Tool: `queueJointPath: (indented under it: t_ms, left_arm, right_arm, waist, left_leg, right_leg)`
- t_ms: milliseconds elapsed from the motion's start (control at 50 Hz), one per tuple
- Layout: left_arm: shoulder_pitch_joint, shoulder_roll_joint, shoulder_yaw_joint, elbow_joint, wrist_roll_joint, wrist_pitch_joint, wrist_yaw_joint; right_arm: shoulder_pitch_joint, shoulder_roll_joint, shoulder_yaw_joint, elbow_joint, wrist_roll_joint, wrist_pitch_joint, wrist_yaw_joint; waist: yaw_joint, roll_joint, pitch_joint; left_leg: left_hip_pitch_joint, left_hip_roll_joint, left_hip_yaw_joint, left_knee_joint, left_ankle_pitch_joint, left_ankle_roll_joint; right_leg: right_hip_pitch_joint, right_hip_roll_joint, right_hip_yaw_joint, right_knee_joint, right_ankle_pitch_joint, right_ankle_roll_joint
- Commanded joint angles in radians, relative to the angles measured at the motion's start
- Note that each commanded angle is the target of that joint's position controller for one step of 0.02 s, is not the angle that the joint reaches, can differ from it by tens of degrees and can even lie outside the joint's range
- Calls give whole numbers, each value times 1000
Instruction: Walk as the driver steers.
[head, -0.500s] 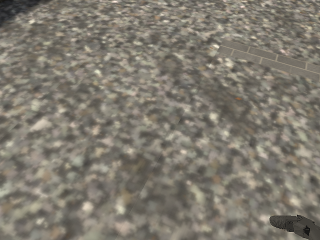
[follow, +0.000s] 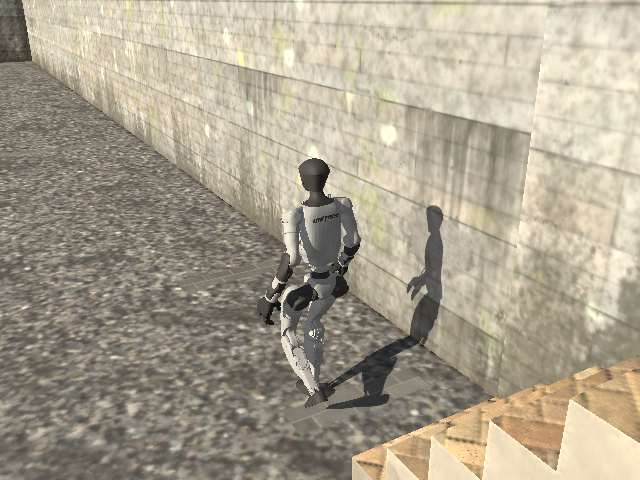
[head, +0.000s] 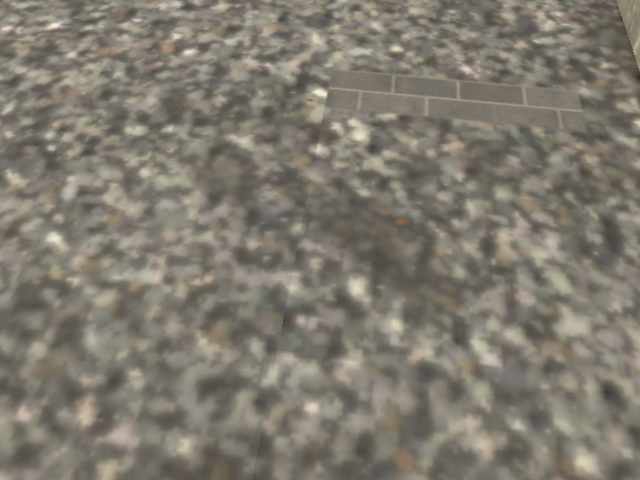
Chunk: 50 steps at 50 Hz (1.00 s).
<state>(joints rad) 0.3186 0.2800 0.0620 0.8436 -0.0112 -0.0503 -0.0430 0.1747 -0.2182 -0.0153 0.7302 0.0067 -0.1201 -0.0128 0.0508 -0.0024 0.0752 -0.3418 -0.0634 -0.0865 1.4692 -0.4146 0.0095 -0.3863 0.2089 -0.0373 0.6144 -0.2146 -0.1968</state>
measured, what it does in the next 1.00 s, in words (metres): walks ahead, turning right: left foot, then right foot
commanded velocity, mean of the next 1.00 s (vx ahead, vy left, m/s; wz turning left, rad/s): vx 0.12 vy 0.00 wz -0.53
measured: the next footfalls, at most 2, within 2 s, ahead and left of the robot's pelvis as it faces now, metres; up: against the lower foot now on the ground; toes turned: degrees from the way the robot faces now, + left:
left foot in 0.26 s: +0.42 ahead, +0.09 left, +0.00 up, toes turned -28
right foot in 0.66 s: +0.21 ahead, -0.09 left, +0.00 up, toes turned -38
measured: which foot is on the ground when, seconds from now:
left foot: up 0.00-0.24, down 0.26-0.66, up 0.68-1.00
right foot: down 0.00-0.24, up 0.26-0.64, down 0.66-1.00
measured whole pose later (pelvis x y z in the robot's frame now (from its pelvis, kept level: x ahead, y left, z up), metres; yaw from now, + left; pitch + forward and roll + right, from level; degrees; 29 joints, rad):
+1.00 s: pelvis +0.23 +0.03 +0.02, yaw -30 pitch +2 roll +0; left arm 0.11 0.20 0.03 0.67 0.01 0.02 0.05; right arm 0.23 -0.26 -0.07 0.70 0.02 0.06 0.00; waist -0.01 0.01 -0.01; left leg -0.44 0.05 0.04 0.88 -0.43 -0.06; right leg -0.30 -0.05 -0.13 0.54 -0.28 -0.02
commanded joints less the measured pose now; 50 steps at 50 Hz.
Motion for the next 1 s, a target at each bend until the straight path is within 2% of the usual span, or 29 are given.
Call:
queueJointPath:
  t_ms: [20, 40, 80, 120, 160, 200, 220, 240, 260, 280, 300, 320, 340, 360, 400, 440, 520, 600, 640, 660, 680, 700, 720, 760, 780, 800, 820, 900, 1000]
  left_arm:
    - [-76, 73, 12, -148, -17, -54, 13]
    - [-87, 71, 11, -159, -28, -53, 25]
    - [-71, 105, 24, -163, -34, -33, 57]
    - [-21, 130, 43, -147, -33, 19, 90]
    - [34, 139, 58, -133, -45, 58, 111]
    - [-17, 115, 61, -171, -39, 67, 114]
    - [-75, 97, 59, -201, -33, 64, 112]
    - [-149, 73, 52, -238, -26, 58, 103]
    - [-115, -28, 18, -256, 10, 61, 89]
    - [38, -44, 5, -281, 16, 57, 74]
    - [158, 78, 21, -291, -22, 61, 42]
    - [62, 163, 44, -263, -24, 79, 43]
    - [-36, 188, 53, -277, -14, 94, 49]
    - [-68, 172, 51, -291, -12, 109, 60]
    - [-95, 94, 25, -313, -13, 112, 63]
    - [-105, 49, 8, -319, -17, 98, 69]
    - [-131, 90, 14, -314, -12, 101, 62]
    - [-124, 102, 21, -298, -1, 109, 46]
    - [-43, 107, 33, -257, 5, 112, 41]
    - [-9, 148, 45, -254, 5, 110, 46]
    - [-49, 276, 66, -282, 15, 113, 60]
    - [-52, 240, 56, -301, 59, 91, 61]
    - [-131, 187, 37, -295, 63, 71, 68]
    - [-242, 54, -4, -276, 34, 43, 69]
    - [-249, 29, -14, -256, 37, 35, 73]
    - [-250, 22, -17, -249, 42, 30, 76]
    - [-254, 45, -10, -248, 42, 32, 84]
    - [-173, 107, 21, -226, 35, 56, 101]
    - [-176, 136, 47, -221, 17, 67, 101]
  right_arm:
    - [-9, -154, -41, -150, -9, -38, 3]
    - [-33, -173, -48, -168, -22, -30, -1]
    - [-152, -112, -35, -214, -41, -19, -8]
    - [-207, -52, -23, -238, -24, 0, -13]
    - [-216, -67, -38, -248, 9, 12, -12]
    - [-215, -107, -60, -255, 15, 16, -13]
    - [-162, -129, -73, -239, 11, 14, -17]
    - [-12, -141, -84, -193, -1, 9, -21]
    - [107, -123, -74, -162, -21, 17, -33]
    - [82, -141, -59, -208, -69, 25, -33]
    - [-18, -186, -76, -206, -55, 24, -28]
    - [-114, -108, -70, -249, -45, 30, -38]
    - [-139, -65, -50, -252, -35, 49, -46]
    - [-157, -77, -44, -250, -31, 68, -47]
    - [-145, -132, -63, -201, -33, 87, -48]
    - [-107, -167, -79, -163, -38, 90, -42]
    - [-128, -206, -99, -138, -18, 95, -37]
    - [-97, -227, -105, -102, 4, 105, -23]
    - [-56, -191, -93, -78, 16, 112, -19]
    - [-14, -145, -82, -64, 11, 117, -13]
    - [-32, -106, -68, -122, -26, 114, -7]
    - [-126, -177, -90, -136, -20, 107, -17]
    - [-93, -177, -90, -120, -1, 112, -18]
    - [36, -140, -85, -28, -11, 135, -24]
    - [76, -132, -85, -5, -11, 143, -24]
    - [73, -136, -86, -10, -1, 145, -23]
    - [39, -146, -86, -34, 9, 144, -22]
    - [-46, -130, -69, -107, 15, 150, -1]
    - [-16, -122, -68, -146, 20, 163, 25]
  waist:
    - [-114, 118, -65]
    - [-122, 119, -45]
    - [-96, 97, -24]
    - [-53, 10, -115]
    - [-30, -65, -190]
    - [-49, -111, -179]
    - [-88, -118, -194]
    - [-168, -92, -265]
    - [-173, 20, -409]
    - [-77, 223, -500]
    - [17, 327, -578]
    - [-30, 187, -461]
    - [-46, 79, -357]
    - [-33, 40, -282]
    - [-23, 49, -183]
    - [-32, 95, -207]
    - [-30, 129, -249]
    - [-27, 147, -227]
    - [-5, 118, -219]
    - [-9, -15, -179]
    - [-43, -336, -147]
    - [35, -224, -183]
    - [-23, -180, -165]
    - [-82, -140, -180]
    - [-95, -141, -173]
    - [-93, -133, -156]
    - [-83, -133, -133]
    - [-10, -133, -141]
    - [-14, -148, -152]
  left_leg:
    - [-308, 68, -95, -94, 40, -15]
    - [-266, 75, -65, -241, 72, -33]
    - [-212, 21, 38, -522, 151, -71]
    - [-64, -72, 86, -777, 322, -90]
    - [63, -135, 91, -904, 475, -104]
    - [138, -125, 39, -993, 532, -101]
    - [199, -98, 10, -1061, 598, -91]
    - [373, -20, -23, -1161, 766, -58]
    - [628, 229, -218, -1044, 923, 41]
    - [703, 471, -515, -950, 1356, 207]
    - [676, 646, -744, -1013, 949, 373]
    - [546, 516, -604, -1058, 621, 345]
    - [389, 408, -424, -1086, 430, 263]
    - [244, 335, -328, -1119, 401, 218]
    - [62, 263, -173, -1165, 466, 190]
    - [79, 273, -105, -1181, 546, 217]
    - [79, 336, -38, -1204, 424, 221]
    - [38, 333, 22, -1173, 276, 192]
    - [-32, 298, 73, -1073, 189, 121]
    - [-166, 233, 157, -895, 64, 32]
    - [-439, 71, 246, -622, -211, -60]
    - [-414, 91, 82, -426, -194, -57]
    - [-374, 111, 55, -375, -104, -46]
    - [-273, 123, 59, -363, 61, -69]
    - [-202, 111, 60, -337, 107, -83]
    - [-175, 98, 55, -345, 127, -90]
    - [-196, 97, 57, -390, 130, -93]
    - [-261, 129, 84, -509, 33, -92]
    - [-169, 123, 152, -637, -40, -50]
  right_leg:
    - [207, -331, 585, -379, 428, -184]
    - [136, -270, 486, -376, 527, -150]
    - [19, -154, 357, -310, 761, -74]
    - [-26, -67, 305, -219, 755, 50]
    - [-34, -51, 352, -150, 606, 143]
    - [-38, -48, 425, -80, 466, 176]
    - [-22, -34, 432, 11, 430, 195]
    - [-39, 2, 382, 199, 345, 232]
    - [-154, 36, 300, 471, -351, 229]
    - [-255, 52, 310, 746, -613, 241]
    - [-339, -74, 296, 957, -496, 259]
    - [-375, -155, 231, 984, -367, 279]
    - [-364, -184, 187, 936, -261, 285]
    - [-317, -201, 157, 877, -219, 289]
    - [-233, -225, 98, 713, -195, 275]
    - [-207, -243, 64, 595, -199, 268]
    - [-99, -297, 62, 393, -100, 238]
    - [66, -242, 2, 128, -88, 187]
    - [223, -190, -21, -63, -45, 134]
    - [314, -293, 151, -208, -12, 73]
    - [350, -586, 540, -288, 142, -94]
    - [213, -618, 550, -336, 122, -164]
    - [160, -560, 440, -332, 88, -104]
    - [119, -443, 236, -297, 96, 12]
    - [71, -420, 163, -292, 156, 23]
    - [51, -414, 129, -294, 167, 25]
    - [75, -422, 116, -292, 167, 23]
    - [244, -524, 163, -260, 225, -35]
    - [263, -567, 125, -209, 380, -31]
